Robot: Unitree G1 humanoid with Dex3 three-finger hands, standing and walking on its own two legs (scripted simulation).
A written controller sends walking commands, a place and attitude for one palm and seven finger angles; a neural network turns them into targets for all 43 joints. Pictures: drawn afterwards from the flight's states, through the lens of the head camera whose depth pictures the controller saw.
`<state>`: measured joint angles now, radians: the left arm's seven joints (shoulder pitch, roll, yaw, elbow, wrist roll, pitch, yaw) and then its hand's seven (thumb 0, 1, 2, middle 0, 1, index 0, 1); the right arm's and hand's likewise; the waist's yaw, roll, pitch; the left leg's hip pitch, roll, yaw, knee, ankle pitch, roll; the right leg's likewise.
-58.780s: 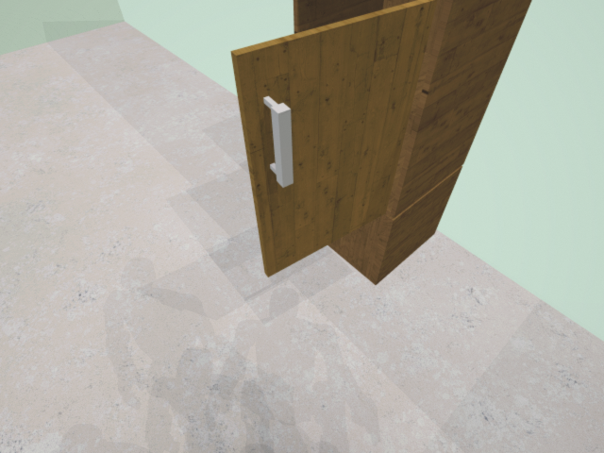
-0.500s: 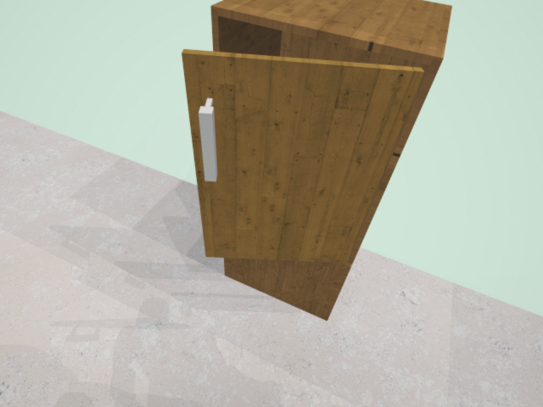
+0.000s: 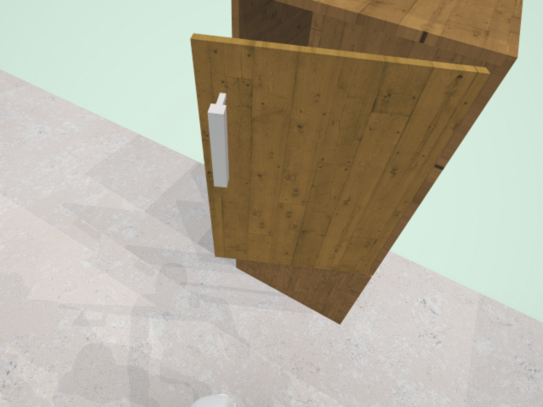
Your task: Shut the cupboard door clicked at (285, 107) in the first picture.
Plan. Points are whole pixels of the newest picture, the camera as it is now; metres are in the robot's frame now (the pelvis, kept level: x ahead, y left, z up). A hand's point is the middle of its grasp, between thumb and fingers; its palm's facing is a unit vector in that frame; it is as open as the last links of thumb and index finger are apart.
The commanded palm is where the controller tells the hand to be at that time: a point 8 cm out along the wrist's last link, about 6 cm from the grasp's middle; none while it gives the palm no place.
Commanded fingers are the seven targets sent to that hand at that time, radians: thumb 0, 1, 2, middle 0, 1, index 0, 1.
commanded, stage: shuffle to correct the standing spot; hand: left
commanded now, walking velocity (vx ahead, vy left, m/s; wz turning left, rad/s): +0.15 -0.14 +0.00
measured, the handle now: (221, 142) +0.50 +0.14 +0.10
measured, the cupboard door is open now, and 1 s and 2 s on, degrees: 24 24 24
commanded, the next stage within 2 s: come to a stop and stand still in 0.40 s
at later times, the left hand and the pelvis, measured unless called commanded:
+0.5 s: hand out of the picture +0.12 +0.16 -0.16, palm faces -0.04 -0.99 -0.14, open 7.3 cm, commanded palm none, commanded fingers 0.00 0.90 0.90 -0.20 -0.30 -0.20 -0.30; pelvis +0.06 -0.01 +0.02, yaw -2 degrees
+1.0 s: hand out of the picture +0.11 +0.14 -0.17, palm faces +0.05 -0.98 -0.19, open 7.3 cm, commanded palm none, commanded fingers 0.00 0.90 0.90 -0.20 -0.30 -0.20 -0.30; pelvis +0.05 -0.04 +0.01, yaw -1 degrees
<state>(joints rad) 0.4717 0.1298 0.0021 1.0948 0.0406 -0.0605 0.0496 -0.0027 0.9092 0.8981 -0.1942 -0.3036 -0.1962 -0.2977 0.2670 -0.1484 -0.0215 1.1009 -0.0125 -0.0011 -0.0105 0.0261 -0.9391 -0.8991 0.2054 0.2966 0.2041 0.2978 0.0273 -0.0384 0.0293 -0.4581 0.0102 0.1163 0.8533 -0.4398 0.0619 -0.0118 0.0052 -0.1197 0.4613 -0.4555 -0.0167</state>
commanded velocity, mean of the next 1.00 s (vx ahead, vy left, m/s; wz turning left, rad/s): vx -0.01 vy -0.03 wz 0.00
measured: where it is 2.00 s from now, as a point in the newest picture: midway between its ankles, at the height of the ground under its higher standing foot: outside the picture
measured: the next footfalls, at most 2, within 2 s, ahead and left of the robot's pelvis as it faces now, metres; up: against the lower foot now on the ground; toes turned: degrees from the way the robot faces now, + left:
left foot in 0.06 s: +0.11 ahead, +0.07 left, +0.00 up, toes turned +6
right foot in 0.64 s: +0.10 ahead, -0.17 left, +0.00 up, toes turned -1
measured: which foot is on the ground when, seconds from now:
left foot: up 0.00-0.04, down 0.06-0.66, up 0.68-0.88, down 0.90-1.00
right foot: down 0.00-0.06, up 0.08-0.62, down 0.64-1.00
